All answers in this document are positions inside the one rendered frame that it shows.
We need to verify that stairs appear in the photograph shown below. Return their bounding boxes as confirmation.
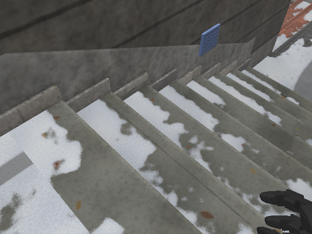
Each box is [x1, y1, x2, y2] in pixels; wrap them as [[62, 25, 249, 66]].
[[77, 66, 312, 234], [272, 0, 312, 52]]

